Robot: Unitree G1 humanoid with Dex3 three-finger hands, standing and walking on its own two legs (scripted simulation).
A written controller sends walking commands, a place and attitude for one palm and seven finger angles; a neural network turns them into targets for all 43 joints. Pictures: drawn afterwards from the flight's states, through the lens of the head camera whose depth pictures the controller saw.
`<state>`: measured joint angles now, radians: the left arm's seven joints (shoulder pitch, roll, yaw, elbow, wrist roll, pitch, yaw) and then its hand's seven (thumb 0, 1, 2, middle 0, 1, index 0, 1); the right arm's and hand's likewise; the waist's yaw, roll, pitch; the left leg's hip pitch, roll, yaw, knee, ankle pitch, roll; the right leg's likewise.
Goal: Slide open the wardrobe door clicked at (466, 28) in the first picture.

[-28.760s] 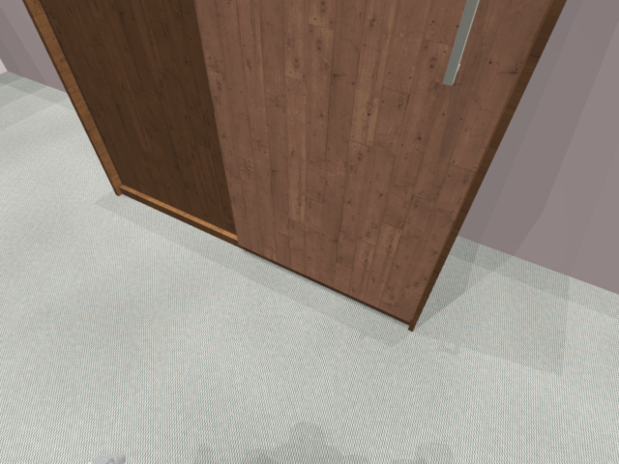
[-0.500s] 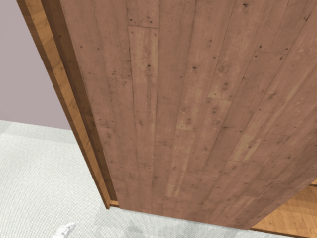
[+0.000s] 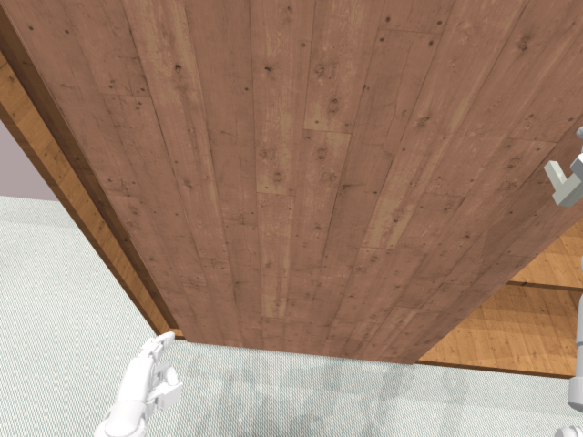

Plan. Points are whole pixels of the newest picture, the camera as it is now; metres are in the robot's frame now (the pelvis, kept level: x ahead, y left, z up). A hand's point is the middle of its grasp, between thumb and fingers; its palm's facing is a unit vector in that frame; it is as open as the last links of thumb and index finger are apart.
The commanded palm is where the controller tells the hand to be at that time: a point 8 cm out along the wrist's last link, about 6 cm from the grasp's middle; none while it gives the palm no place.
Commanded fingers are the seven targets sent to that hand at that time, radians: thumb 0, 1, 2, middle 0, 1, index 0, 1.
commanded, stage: stop walking and hold the door there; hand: right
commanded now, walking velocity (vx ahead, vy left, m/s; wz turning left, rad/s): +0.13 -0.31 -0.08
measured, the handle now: out of the picture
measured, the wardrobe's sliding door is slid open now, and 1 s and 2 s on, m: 0.65 0.65 0.65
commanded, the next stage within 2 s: loosen the grip on the handle in 1.22 s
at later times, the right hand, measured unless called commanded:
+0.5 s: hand out of the picture +0.35 -0.30 +0.23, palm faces +0.26 +0.95 -0.17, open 5.9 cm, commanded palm +0.33 -0.33 +0.20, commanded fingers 0.00 -0.90 -0.90 0.45 1.40 0.45 1.40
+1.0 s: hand out of the picture +0.35 -0.29 +0.23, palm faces +0.19 +0.98 -0.04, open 5.7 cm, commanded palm +0.33 -0.32 +0.20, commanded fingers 0.00 -0.90 -0.90 0.45 1.40 0.45 1.40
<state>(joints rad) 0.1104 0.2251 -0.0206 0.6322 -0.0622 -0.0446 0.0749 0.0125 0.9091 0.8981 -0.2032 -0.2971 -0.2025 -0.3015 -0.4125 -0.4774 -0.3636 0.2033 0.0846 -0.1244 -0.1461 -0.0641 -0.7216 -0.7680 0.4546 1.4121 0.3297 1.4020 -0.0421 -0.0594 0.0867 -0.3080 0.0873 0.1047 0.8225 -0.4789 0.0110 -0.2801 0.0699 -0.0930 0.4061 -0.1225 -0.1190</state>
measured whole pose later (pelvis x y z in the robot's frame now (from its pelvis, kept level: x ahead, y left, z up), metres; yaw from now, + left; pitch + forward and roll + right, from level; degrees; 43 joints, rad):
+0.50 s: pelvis -0.02 -0.12 -0.01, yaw -1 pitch -3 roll -1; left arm 0.16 0.14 -0.02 0.65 -0.04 -0.04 0.05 0.02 0.91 0.90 -0.20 -0.30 -0.20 -0.30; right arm -0.49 -0.32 -0.17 0.05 0.02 -0.13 -0.11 -0.11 -0.68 -0.77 0.34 1.48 0.33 1.31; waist -0.01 0.02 0.16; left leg -0.21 0.07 0.08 0.62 -0.43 0.01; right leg -0.26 -0.09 -0.09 0.50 -0.17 0.04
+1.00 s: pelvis +0.00 -0.13 +0.00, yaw -2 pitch -2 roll +1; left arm 0.15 0.22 0.00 0.65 -0.04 0.00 0.07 0.02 0.91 0.90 -0.20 -0.30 -0.20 -0.30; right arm -0.38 -0.21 -0.10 0.01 0.10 -0.15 -0.12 -0.04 -0.78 -0.86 0.46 1.40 0.27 1.37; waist -0.01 -0.03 0.08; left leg -0.10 0.04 0.07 0.41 -0.26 -0.02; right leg -0.21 -0.09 -0.07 0.44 -0.18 0.03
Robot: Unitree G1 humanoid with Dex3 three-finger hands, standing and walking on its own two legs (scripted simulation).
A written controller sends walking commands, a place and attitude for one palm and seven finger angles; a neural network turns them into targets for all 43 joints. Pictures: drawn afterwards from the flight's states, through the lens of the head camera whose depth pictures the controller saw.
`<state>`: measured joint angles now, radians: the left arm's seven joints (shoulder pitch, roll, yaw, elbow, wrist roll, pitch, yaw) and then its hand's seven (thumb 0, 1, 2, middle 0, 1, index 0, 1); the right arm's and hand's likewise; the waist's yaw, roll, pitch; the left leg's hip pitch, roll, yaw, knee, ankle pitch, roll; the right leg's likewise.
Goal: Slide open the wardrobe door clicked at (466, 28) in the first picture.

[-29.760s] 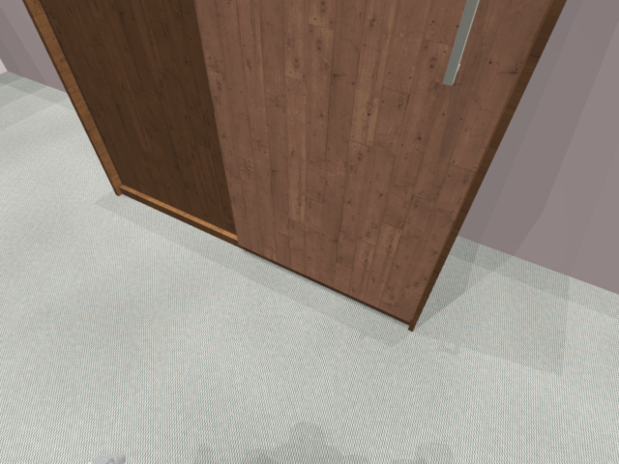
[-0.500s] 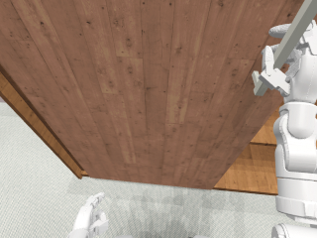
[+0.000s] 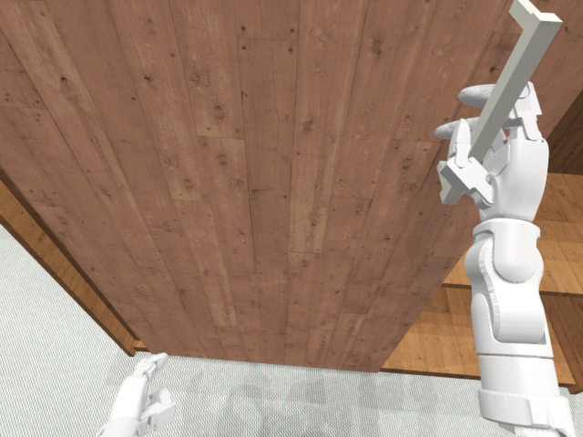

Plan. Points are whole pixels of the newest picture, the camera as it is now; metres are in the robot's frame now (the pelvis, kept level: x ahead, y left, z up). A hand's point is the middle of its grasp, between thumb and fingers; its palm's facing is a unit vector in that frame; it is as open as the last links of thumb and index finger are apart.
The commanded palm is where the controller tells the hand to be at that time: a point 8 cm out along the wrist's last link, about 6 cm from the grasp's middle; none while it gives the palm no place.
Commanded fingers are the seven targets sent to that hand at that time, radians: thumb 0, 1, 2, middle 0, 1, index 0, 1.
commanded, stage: stop walking and hold the door there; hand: right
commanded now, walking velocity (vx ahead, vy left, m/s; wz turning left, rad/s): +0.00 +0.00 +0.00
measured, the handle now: (480, 116) +0.40 -0.17 +0.26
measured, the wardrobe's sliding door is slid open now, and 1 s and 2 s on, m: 0.65 0.65 0.65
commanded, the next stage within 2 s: loosen the grip on the handle in 0.22 s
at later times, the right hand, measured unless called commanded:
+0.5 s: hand (468, 160) +0.35 -0.15 +0.24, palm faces +0.11 +0.99 -0.02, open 7.9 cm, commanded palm +0.32 -0.18 +0.22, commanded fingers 0.00 0.31 -0.32 0.45 1.40 0.45 1.40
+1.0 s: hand (459, 166) +0.35 -0.15 +0.23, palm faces +0.17 +0.98 -0.03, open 15.2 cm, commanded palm +0.32 -0.20 +0.22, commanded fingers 0.00 0.55 -0.20 0.25 1.15 0.25 1.15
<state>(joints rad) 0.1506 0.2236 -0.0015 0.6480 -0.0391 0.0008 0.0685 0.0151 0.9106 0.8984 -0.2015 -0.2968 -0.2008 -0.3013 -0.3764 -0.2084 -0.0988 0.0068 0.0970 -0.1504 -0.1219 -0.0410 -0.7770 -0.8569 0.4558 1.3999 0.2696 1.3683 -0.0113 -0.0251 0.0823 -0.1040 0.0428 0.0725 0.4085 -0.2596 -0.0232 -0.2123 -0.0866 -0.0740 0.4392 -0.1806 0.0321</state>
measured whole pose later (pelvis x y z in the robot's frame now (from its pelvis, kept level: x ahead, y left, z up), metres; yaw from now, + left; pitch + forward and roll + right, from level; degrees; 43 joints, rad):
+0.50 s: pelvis -0.01 +0.00 +0.00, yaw -1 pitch -1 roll +0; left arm 0.18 0.21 0.00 0.70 -0.01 -0.14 -0.01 0.02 0.91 0.90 -0.21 -0.30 -0.20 -0.30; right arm -0.49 -0.19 -0.15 0.20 0.14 -0.07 -0.01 -0.02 -0.42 -0.65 0.55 1.40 0.30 1.33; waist -0.04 -0.02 -0.02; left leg -0.18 0.06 0.05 0.48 -0.27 -0.02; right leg -0.27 -0.06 -0.06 0.45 -0.15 0.03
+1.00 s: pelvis -0.01 +0.01 -0.01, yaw +2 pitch -1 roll +0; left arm 0.30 0.25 0.03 0.78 -0.02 -0.19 0.03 0.02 0.91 0.90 -0.20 -0.30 -0.20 -0.30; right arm -0.41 -0.24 -0.21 0.24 0.12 -0.30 -0.06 -0.01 0.55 -0.20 0.33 1.23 0.14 1.11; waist 0.00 -0.03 -0.01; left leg -0.24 0.02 0.02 0.56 -0.31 -0.01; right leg -0.30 -0.09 -0.06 0.52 -0.20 0.04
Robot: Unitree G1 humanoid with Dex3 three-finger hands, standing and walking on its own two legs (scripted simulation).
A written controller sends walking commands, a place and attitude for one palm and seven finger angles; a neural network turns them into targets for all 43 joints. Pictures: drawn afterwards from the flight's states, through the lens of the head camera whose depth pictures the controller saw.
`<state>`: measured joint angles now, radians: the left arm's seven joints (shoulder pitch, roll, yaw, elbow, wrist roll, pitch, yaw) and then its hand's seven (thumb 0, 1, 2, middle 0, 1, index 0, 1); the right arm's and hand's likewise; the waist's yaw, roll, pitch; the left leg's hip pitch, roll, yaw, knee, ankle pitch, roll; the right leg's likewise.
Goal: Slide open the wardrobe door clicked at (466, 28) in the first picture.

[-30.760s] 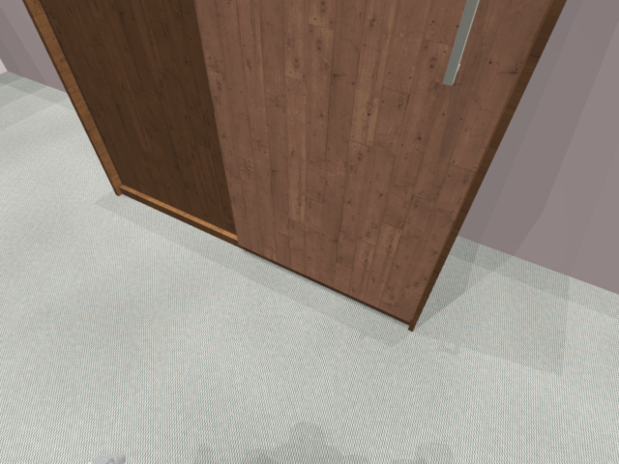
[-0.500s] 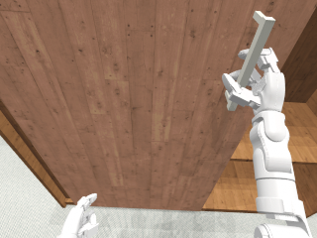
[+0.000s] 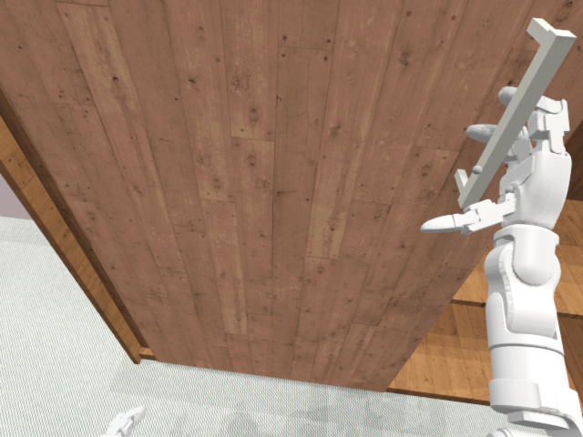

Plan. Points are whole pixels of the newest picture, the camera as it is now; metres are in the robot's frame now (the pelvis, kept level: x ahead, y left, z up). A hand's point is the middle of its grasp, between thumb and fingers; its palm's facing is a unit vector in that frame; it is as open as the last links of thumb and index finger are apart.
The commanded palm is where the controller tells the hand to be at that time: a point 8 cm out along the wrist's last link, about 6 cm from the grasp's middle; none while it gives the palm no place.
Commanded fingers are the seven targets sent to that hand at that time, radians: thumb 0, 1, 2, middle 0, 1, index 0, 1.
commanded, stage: slip the hand off the handle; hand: right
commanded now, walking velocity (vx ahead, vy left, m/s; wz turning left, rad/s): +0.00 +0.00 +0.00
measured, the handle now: (499, 125) +0.40 -0.20 +0.27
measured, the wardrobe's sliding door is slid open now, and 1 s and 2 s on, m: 0.65 0.65 0.65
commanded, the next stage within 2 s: draw the hand back to the body in 1.28 s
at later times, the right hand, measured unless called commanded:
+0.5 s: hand (535, 183) +0.34 -0.23 +0.24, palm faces +0.24 +0.97 -0.06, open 14.7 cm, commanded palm +0.32 -0.28 +0.22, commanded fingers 0.00 0.55 -0.20 0.25 1.15 0.25 1.15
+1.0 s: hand (569, 231) +0.27 -0.23 +0.24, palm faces +0.25 +0.97 -0.07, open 14.7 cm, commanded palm +0.24 -0.28 +0.22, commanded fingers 0.00 0.55 -0.20 0.25 1.15 0.25 1.15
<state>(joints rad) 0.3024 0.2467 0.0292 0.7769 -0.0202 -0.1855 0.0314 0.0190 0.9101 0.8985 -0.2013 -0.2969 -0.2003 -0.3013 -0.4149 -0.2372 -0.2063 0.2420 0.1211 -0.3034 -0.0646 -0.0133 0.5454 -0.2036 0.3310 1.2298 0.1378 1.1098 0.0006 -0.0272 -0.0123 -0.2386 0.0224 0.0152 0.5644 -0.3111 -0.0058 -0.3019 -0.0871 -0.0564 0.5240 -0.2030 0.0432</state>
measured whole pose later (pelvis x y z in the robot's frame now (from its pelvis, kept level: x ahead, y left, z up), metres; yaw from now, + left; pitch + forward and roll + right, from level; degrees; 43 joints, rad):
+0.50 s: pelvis +0.02 -0.01 +0.00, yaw -2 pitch +0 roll +0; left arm 0.19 0.23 -0.01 0.69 -0.03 -0.13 0.06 0.01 0.91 0.90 -0.20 -0.30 -0.20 -0.30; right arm -0.34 -0.29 -0.28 0.13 0.18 -0.22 0.07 -0.02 0.56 -0.20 0.27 1.16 0.25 1.15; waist -0.05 -0.02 -0.04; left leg -0.21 0.04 0.04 0.57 -0.35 -0.02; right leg -0.31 -0.07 -0.03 0.57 -0.25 0.04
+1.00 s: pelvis +0.01 -0.01 +0.00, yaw -1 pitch -3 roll +0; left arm 0.22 0.23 -0.02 0.70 -0.03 -0.18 0.07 0.02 0.91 0.90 -0.20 -0.30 -0.20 -0.30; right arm -0.08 -0.28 -0.33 -0.11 0.24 -0.22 0.11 -0.02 0.56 -0.20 0.26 1.15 0.25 1.15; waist -0.04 -0.04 -0.04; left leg -0.19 0.03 0.03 0.57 -0.34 -0.02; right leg -0.27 -0.08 -0.04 0.56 -0.24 0.04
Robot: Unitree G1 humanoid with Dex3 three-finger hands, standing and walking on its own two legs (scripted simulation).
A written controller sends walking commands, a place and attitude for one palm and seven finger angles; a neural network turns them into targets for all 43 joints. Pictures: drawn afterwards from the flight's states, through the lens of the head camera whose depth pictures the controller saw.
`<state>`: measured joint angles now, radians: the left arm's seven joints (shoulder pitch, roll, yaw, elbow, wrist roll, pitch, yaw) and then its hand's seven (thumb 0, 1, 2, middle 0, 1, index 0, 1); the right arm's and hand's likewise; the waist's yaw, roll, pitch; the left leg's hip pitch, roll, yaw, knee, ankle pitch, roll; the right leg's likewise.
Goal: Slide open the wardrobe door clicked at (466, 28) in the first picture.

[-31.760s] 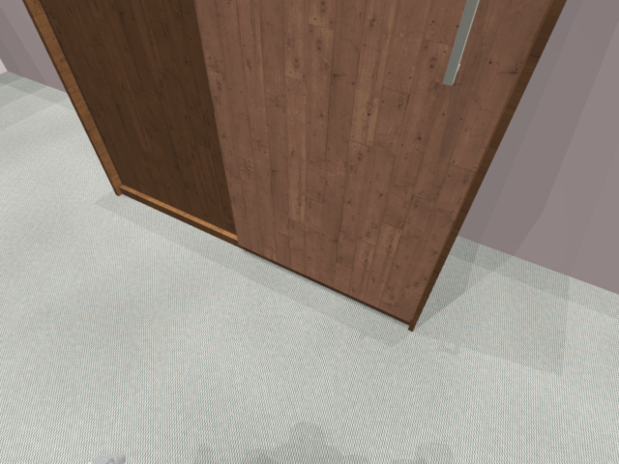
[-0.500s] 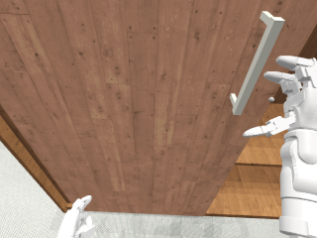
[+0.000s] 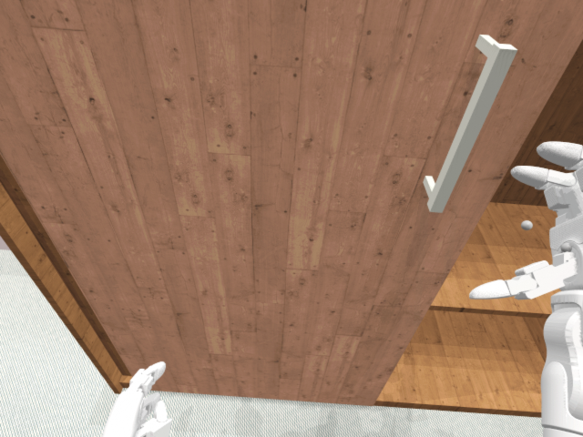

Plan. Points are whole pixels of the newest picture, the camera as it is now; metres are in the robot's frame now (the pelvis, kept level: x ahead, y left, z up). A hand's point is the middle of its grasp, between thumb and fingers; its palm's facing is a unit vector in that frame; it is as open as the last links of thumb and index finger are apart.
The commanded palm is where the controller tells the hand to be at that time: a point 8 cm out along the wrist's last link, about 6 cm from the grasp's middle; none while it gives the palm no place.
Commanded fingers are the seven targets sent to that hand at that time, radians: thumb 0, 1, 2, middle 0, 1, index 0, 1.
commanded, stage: slip the hand off the handle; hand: right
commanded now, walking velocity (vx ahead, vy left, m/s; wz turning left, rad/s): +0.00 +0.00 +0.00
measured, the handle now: (458, 132) +0.40 -0.18 +0.27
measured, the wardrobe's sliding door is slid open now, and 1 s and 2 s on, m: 0.65 0.65 0.65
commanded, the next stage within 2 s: draw the hand back to the body in 0.28 s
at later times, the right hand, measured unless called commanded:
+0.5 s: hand (560, 285) +0.21 -0.23 +0.23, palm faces +0.20 +0.97 -0.13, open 14.7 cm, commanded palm +0.18 -0.27 +0.22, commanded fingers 0.00 0.55 -0.20 0.25 1.15 0.25 1.15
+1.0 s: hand (574, 313) +0.19 -0.25 +0.21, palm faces +0.32 +0.92 -0.23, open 14.2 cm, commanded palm +0.15 -0.28 +0.21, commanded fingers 0.00 0.15 -0.39 0.24 0.92 0.24 0.92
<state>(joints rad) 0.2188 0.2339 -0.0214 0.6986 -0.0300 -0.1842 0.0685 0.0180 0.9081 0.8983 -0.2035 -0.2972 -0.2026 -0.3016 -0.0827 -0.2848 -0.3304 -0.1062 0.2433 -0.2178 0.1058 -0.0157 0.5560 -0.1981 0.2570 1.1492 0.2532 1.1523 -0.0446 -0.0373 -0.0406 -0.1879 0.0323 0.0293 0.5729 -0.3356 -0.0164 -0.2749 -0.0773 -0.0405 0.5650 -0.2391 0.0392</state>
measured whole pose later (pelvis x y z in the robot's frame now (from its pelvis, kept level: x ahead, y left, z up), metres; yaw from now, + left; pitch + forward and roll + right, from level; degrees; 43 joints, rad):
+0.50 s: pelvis -0.01 +0.00 +0.00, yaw -2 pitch -5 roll +1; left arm 0.19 0.23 -0.06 0.69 -0.05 -0.23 0.10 0.02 0.91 0.90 -0.20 -0.30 -0.20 -0.30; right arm 0.10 -0.31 -0.33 -0.31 0.30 -0.02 0.20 -0.01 0.56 -0.20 0.26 1.15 0.25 1.15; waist -0.10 -0.05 -0.03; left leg -0.13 0.04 0.06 0.55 -0.33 -0.02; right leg -0.24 -0.07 -0.01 0.56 -0.23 0.04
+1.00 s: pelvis -0.01 +0.00 +0.00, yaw -2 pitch -6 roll +1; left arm 0.18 0.26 -0.06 0.64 -0.04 -0.25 0.10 0.02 0.91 0.90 -0.20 -0.30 -0.20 -0.30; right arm 0.26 -0.37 -0.35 -0.46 0.22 0.17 0.08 -0.02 0.44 -0.25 0.25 1.08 0.25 1.09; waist -0.08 -0.06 -0.04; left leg -0.11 0.03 0.06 0.54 -0.32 -0.02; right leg -0.23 -0.08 -0.01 0.57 -0.24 0.04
